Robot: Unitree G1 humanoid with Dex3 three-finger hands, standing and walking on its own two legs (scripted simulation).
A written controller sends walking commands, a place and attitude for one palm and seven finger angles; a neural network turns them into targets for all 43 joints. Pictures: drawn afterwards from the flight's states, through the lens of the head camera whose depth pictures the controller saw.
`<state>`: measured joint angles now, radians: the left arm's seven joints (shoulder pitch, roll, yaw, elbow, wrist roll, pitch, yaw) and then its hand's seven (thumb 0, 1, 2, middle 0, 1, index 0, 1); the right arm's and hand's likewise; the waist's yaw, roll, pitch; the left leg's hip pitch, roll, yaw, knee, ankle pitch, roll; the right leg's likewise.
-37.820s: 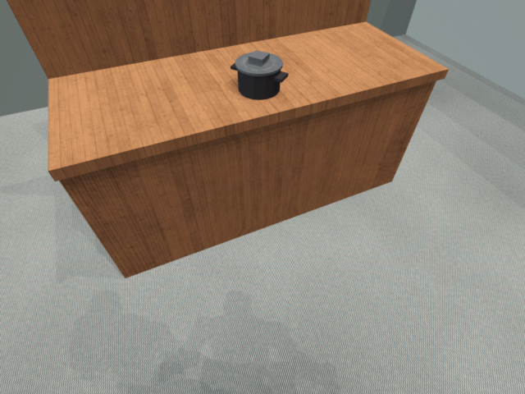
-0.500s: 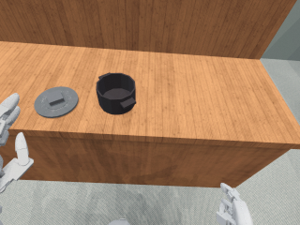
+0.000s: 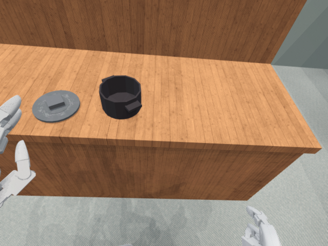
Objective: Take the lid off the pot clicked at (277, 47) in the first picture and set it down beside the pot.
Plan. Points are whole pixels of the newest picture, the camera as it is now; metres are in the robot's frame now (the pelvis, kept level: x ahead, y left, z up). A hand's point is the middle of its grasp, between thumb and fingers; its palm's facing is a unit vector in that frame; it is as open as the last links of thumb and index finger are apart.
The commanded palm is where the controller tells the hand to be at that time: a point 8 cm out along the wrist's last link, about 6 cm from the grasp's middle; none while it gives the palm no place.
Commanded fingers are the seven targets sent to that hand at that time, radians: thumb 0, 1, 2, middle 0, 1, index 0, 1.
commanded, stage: step back with the hand held close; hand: left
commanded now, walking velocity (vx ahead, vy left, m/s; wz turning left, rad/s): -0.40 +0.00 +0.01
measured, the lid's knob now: (54, 101) +0.58 +0.41 -0.06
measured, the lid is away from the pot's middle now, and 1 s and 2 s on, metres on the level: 0.24 0.24 0.24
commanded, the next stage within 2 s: stop stepping back and stand still in 0.42 s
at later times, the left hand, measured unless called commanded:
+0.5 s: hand (6, 226) +0.13 +0.22 +0.18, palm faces +0.32 -0.84 -0.44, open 7.4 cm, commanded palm none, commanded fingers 0.00 0.90 0.90 -0.20 -0.30 -0.20 -0.30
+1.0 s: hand out of the picture +0.02 +0.23 +0.17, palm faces +0.32 -0.83 -0.46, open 7.4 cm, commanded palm -0.03 +0.28 +0.19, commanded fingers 0.00 0.90 0.90 -0.20 -0.30 -0.20 -0.30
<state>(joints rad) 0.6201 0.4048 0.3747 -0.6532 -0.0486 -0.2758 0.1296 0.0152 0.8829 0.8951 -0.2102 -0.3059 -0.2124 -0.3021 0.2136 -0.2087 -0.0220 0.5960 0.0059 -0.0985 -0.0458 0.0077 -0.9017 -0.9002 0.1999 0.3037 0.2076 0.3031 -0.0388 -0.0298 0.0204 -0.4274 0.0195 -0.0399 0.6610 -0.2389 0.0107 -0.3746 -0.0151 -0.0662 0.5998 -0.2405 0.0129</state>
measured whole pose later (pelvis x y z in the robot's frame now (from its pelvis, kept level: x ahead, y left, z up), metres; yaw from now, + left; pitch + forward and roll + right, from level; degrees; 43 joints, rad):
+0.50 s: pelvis -0.08 -0.01 +0.00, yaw -1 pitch +0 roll -2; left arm 0.60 0.43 0.42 -0.62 -0.05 -0.29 0.15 0.01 0.88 0.90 -0.21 -0.31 -0.21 -0.30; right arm 0.22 -0.19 -0.02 0.60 0.01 -0.13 -0.05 0.01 -0.90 -0.90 0.20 0.30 0.21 0.30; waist -0.03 -0.04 0.05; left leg -0.43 0.04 -0.05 0.67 -0.22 -0.02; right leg -0.43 -0.01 -0.06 0.65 -0.32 0.01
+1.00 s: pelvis -0.15 +0.00 -0.01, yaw +2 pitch -5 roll -2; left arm 0.63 0.42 0.38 -0.59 -0.04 -0.23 0.08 0.01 0.89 0.90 -0.20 -0.30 -0.21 -0.30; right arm 0.28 -0.19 -0.01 0.62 0.02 -0.12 -0.01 0.01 -0.90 -0.90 0.20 0.30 0.21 0.30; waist -0.03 0.01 0.04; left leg -0.53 0.00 -0.05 0.98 -0.37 0.00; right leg -0.22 0.05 -0.06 0.66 -0.34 -0.04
